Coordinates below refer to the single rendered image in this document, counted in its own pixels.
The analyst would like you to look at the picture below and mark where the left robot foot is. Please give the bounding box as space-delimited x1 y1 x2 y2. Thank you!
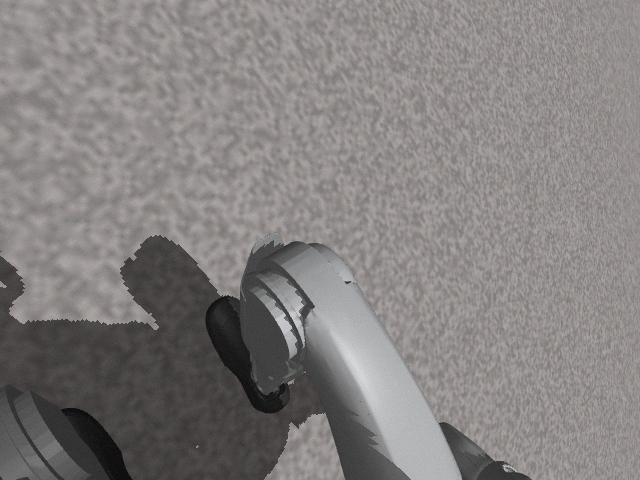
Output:
61 408 132 480

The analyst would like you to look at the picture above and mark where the right robot foot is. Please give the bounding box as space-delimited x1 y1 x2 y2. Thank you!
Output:
206 296 290 413

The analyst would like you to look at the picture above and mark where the right robot hand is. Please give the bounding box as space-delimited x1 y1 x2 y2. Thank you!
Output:
439 422 495 480

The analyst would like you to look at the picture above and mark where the right robot arm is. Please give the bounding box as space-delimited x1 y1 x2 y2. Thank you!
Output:
477 461 532 480

